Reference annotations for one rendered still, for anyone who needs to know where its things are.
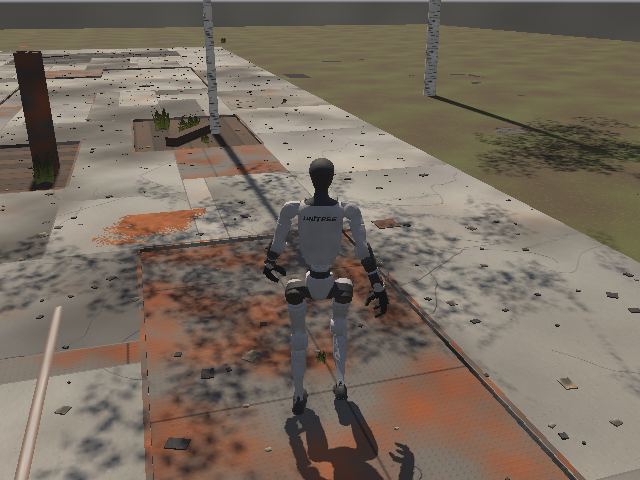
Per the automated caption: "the left robot forearm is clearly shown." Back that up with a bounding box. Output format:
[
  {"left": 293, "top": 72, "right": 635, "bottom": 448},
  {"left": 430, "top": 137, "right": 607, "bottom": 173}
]
[{"left": 264, "top": 237, "right": 280, "bottom": 269}]

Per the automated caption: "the robot thigh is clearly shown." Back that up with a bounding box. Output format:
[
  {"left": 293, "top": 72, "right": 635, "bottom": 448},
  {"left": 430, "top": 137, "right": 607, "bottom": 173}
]
[
  {"left": 330, "top": 278, "right": 353, "bottom": 336},
  {"left": 285, "top": 279, "right": 308, "bottom": 351}
]

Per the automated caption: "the right robot forearm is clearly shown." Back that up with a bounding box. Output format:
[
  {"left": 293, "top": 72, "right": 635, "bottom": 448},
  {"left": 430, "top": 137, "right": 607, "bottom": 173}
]
[{"left": 361, "top": 243, "right": 385, "bottom": 292}]

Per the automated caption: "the robot right thigh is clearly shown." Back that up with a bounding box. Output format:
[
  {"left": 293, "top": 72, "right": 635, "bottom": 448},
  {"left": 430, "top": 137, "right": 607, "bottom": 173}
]
[{"left": 330, "top": 278, "right": 353, "bottom": 336}]

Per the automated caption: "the robot left upper arm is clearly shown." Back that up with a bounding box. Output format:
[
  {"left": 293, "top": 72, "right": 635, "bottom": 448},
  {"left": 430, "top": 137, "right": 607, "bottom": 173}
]
[{"left": 270, "top": 201, "right": 301, "bottom": 254}]

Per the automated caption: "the right robot hand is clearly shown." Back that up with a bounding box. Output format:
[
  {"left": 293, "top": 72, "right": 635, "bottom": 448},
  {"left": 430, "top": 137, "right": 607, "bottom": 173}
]
[{"left": 365, "top": 288, "right": 389, "bottom": 318}]

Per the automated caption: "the robot right upper arm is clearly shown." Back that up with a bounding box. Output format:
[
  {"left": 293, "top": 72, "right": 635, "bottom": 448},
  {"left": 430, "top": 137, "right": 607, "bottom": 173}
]
[{"left": 342, "top": 202, "right": 370, "bottom": 259}]

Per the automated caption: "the left robot hand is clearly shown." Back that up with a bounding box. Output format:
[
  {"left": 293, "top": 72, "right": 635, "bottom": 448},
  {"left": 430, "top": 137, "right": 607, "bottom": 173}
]
[{"left": 263, "top": 265, "right": 286, "bottom": 283}]

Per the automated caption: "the robot left thigh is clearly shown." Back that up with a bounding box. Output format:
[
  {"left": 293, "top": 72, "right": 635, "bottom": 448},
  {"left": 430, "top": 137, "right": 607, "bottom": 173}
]
[{"left": 285, "top": 279, "right": 308, "bottom": 351}]

